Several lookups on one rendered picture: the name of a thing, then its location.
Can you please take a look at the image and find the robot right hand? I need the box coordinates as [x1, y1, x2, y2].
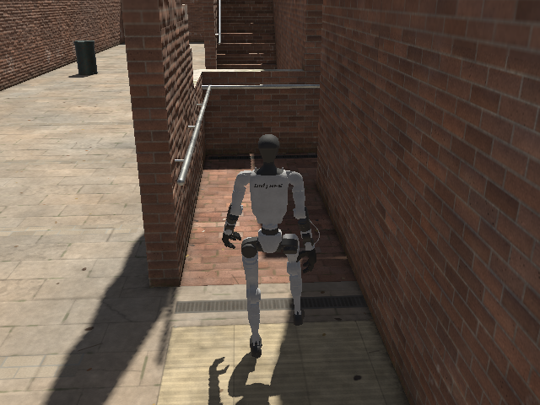
[296, 248, 316, 273]

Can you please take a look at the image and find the robot right forearm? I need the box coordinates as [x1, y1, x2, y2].
[298, 207, 315, 251]

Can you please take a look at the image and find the robot right upper arm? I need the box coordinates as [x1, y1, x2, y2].
[286, 170, 306, 219]

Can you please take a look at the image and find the robot left hand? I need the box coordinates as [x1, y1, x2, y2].
[222, 232, 241, 249]

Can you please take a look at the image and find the right robot foot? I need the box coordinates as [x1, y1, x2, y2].
[293, 309, 305, 326]

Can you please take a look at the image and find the robot torso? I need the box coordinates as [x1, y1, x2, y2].
[250, 167, 289, 253]

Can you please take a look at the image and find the robot left upper arm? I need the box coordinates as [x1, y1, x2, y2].
[230, 170, 251, 216]

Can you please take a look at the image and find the robot left forearm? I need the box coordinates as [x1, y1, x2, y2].
[224, 203, 239, 235]

